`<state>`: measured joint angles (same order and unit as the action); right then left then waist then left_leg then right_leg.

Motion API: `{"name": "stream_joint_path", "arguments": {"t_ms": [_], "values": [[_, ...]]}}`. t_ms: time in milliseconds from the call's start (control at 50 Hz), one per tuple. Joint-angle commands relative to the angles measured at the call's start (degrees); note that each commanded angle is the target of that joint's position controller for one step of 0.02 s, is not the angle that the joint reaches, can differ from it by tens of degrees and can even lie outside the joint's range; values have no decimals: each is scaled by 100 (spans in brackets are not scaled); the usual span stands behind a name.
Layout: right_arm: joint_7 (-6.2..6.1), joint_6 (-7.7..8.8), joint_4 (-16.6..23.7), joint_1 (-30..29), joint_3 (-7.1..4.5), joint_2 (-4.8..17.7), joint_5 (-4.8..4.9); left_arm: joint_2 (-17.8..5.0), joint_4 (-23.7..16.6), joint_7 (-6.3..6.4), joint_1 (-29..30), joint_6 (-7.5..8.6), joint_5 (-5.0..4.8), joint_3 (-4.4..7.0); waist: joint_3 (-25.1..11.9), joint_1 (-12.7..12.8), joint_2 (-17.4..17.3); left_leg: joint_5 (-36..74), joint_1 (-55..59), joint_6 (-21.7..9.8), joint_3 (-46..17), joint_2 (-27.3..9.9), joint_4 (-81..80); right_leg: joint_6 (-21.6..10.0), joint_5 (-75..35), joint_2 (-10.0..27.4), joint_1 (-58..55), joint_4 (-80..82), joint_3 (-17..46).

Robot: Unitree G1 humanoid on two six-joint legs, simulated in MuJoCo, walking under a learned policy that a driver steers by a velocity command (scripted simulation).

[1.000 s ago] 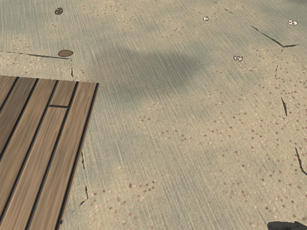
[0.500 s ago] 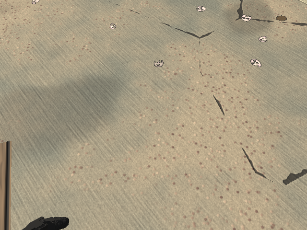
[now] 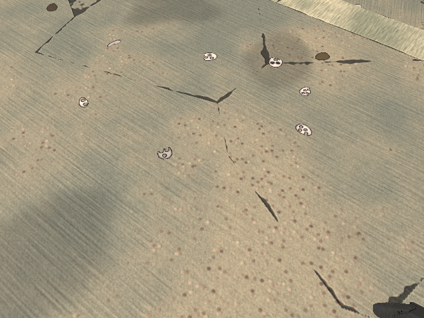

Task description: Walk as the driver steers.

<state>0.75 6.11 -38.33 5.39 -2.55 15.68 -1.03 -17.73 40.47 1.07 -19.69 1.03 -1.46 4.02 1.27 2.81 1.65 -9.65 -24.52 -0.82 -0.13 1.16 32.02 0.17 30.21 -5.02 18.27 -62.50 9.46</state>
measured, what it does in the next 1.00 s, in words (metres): walks ahead, turning right: right foot, then left foot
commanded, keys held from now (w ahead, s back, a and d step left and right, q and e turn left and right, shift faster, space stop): e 0.70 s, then no key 0.30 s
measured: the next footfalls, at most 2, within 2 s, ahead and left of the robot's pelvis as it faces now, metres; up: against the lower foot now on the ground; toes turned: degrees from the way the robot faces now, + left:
right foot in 0.38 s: +0.18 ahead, -0.15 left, +0.00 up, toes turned -16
left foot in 0.80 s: +0.24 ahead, +0.08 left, +0.00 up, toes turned -31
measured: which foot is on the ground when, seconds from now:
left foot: down 0.00-0.38, up 0.40-0.78, down 0.80-1.00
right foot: up 0.00-0.36, down 0.38-0.80, up 0.82-1.00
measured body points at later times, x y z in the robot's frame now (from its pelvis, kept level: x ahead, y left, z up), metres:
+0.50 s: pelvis +0.11 -0.03 +0.01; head +0.15 -0.06 +0.45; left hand +0.37 +0.18 -0.06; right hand +0.17 -0.35 -0.11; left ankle +0.10 +0.13 -0.65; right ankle +0.14 -0.13 -0.73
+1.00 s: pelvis +0.14 +0.00 +0.02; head +0.17 +0.01 +0.46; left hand +0.42 +0.17 -0.09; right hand +0.11 -0.29 -0.08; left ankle +0.21 +0.10 -0.73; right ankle +0.05 -0.12 -0.67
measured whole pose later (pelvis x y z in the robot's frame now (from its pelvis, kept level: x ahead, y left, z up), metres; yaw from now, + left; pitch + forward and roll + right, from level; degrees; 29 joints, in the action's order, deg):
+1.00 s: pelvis +0.14 +0.00 +0.02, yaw -30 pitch +0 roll -1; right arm -0.6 0.1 -43.0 10.2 -2.4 14.2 -0.6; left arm -18.4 37.5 2.0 -10.8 -3.2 -0.3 5.1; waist 2.3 -1.2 2.2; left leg -13.0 -14.1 -0.8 -0.7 -0.7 26.7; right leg 4.7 24.9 -3.2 24.0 -54.3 7.5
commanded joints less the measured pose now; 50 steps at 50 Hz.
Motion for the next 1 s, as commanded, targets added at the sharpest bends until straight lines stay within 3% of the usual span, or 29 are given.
{"name": "stream_joint_path", "arguments": {"t_ms": [20, 60, 80, 120, 180, 240, 300, 340, 360, 380, 400, 420, 440, 460, 480, 500, 540, 640, 740, 760, 780, 800, 820, 840, 860, 880, 900, 940, 1000], "values": [[-56, -102, 219, 572, -205, 621, -2, -883, -641, 60, 279, -30, 83, 239, -617, -465, -610, 2602, 2444, -1090, -1879, -1974, -984, 280, -237, 611, 2231, -1211, -155], [-66, -133, 107, 398, -191, 599, -13, -595, -655, 38, 191, -168, 23, 217, -383, -251, -871, 2920, 1700, -978, -1044, -1615, -1243, 300, -426, 788, 1742, -680, -403], [-77, -138, 50, 359, -219, 668, -16, -422, -685, 36, 204, -218, 3, 173, -347, -233, -983, 3022, 1572, -1054, -829, -1577, -1391, 338, -521, 771, 1665, -427, -538], [-126, -176, -48, 317, -296, 873, -3, -288, -804, 30, 405, -279, 30, 127, -413, -243, -954, 3255, 1635, -1217, -601, -1734, -1555, 394, -825, 829, 1688, 83, -613], [-193, -286, -118, 158, -337, 984, 73, -276, -865, -49, 607, -301, 59, 110, -640, -273, -827, 3032, 1756, -1207, -126, -1776, -1639, 362, -1677, 901, 1349, 910, -715], [-194, -367, -199, 80, -358, 1068, 134, -302, -974, -159, 958, -313, 65, 123, -541, -364, -822, 2542, 1671, -1062, 320, -1709, -1615, 228, -2106, 859, 901, 1695, -921], [-139, -421, -293, 177, -414, 1219, 236, -413, -1154, -254, 1255, -366, 62, 183, -419, -438, -834, 2274, 1921, -959, 373, -1854, -1342, 47, -1834, 798, 763, 2279, -1069], [-119, -452, -317, 143, -439, 1271, 323, -460, -1200, -298, 1206, -389, 58, 237, -407, -341, -816, 2311, 2062, -797, 443, -1883, -912, -136, -1839, 689, 495, 2908, -1203], [-120, -464, -341, 134, -430, 1216, 361, -519, -1148, -289, 998, -380, 71, 287, -477, -208, -729, 2382, 1955, -614, 634, -1724, -419, -279, -2223, 534, 12, 3460, -1295], [-99, -451, -444, 441, -394, 1054, 314, -823, -1054, -212, 583, -363, 104, 413, -724, -75, -291, 2148, 1546, -275, 903, -1353, 506, -530, -3325, 524, -916, 3936, -1018], [-75, -424, -232, 513, -278, 765, 16, -1584, -1112, -68, 181, -350, 158, 587, -1121, -93, 1194, -442, -62, 231, 1181, -754, 2330, -1178, -6152, 1935, -2353, 3726, 893], [-76, -432, -69, 416, -201, 682, -84, -1608, -1246, -80, 365, -277, 265, 516, -1671, -93, 1563, -3061, -1184, 477, 307, -48, 3686, -2386, -6000, 2845, -2592, 3903, 2370], [-63, -472, -130, 147, -295, 987, 47, -1225, -1221, -145, 419, -187, 207, 410, -1592, 114, 680, -2850, -1295, 459, -288, -250, 4057, -2233, -5547, 2587, -2281, 4042, 1872], [-84, -505, -99, 45, -294, 961, 152, -1069, -1157, -140, 640, -122, 156, 350, -1194, -55, 504, -2416, -1347, 382, -329, -352, 3951, -1867, -5038, 2238, -1907, 4034, 1336], [-145, -536, -179, 84, -296, 907, 109, -971, -1140, -122, 870, -117, 91, 331, -955, -181, 197, -2029, -1329, 384, -351, -435, 3576, -1558, -4454, 1929, -1561, 4096, 1048], [-199, -573, -174, 71, -322, 974, 51, -932, -1167, -83, 1111, -147, 54, 307, -818, -286, 303, -1730, -1133, 421, -354, -460, 3245, -1422, -4154, 1767, -1192, 4168, 898], [-195, -607, -213, 217, -300, 858, 57, -951, -1216, -28, 1295, -201, 154, 299, -842, -425, 533, -1409, -648, 523, -250, -259, 2966, -1417, -4149, 1549, -714, 4242, 773], [-176, -611, -155, 81, -205, 636, 87, -1019, -1141, 64, 1224, -258, 123, 349, -938, -286, 640, -1124, -97, 578, -352, -70, 1575, -1372, -3244, 1416, -513, 4168, 1045], [-52, -541, -128, 262, -245, 698, 126, -930, -1115, 23, 1309, -327, 101, 306, -890, -294, 822, -888, 515, 363, -315, 16, 369, -1185, -2683, 1379, -459, 3942, 1601], [-20, -515, -177, 444, -248, 652, 109, -862, -1106, 33, 1366, -350, 71, 272, -879, -413, 804, -426, 921, 263, -208, 11, -266, -1037, -2640, 1265, -318, 3778, 1545], [-15, -504, -188, 546, -275, 722, 45, -721, -1037, 47, 1194, -354, 61, 224, -839, -432, 636, 25, 1360, 104, -328, -219, -807, -774, -2250, 1047, -63, 3553, 1402], [-40, -514, -107, 596, -334, 1099, -84, -404, -997, 53, 907, -347, 140, 130, -849, -262, -413, 398, 1784, -278, -1454, -1360, -1299, -375, -1019, 476, 487, 2516, 771], [-41, -536, -133, 426, -377, 1389, -230, -542, -1170, 71, 984, -291, 112, 186, -391, -120, -1814, 775, 1207, -1295, -2813, -2293, -1686, -88, 443, -253, 1223, 1615, -113], [-69, -485, 41, 193, -329, 1170, -223, -955, -1069, 100, 999, -245, 170, 309, -307, -250, -1490, 645, 921, -1646, -2991, -2405, -1775, 95, 532, 7, 1153, 447, 178], [-108, -471, 74, -31, -287, 1006, -131, -1103, -921, 88, 917, -260, 107, 393, -228, -157, -1141, 569, 940, -1455, -2459, -2099, -1664, 150, 191, -5, 1220, -84, 203], [-128, -467, 93, -198, -256, 900, -31, -959, -740, 114, 760, -312, 106, 383, -179, -69, -923, 485, 1032, -1180, -1969, -1739, -1550, 249, -80, 11, 1231, -267, 185], [-144, -458, 77, -227, -215, 770, 64, -811, -685, 134, 722, -354, 141, 349, -150, -101, -913, 665, 1215, -1086, -1759, -1610, -1462, 340, -328, 29, 1339, -361, 224], [-161, -488, 5, -109, -123, 548, 75, -455, -637, 119, 760, -374, 115, 232, -209, -146, -904, 1159, 1344, -1043, -1243, -1331, -1374, 477, -523, 76, 1058, 45, 35], [-166, -563, -94, 80, -142, 614, 65, -100, -713, 73, 1098, -335, 129, 52, -414, -372, -1234, 1361, 1687, -991, -927, -1157, -1193, 560, -497, 439, 393, 1758, -520]]}}
Over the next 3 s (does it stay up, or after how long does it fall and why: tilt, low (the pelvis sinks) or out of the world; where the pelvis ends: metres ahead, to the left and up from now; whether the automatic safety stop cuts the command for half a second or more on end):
stays up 0.35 -0.16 -0.01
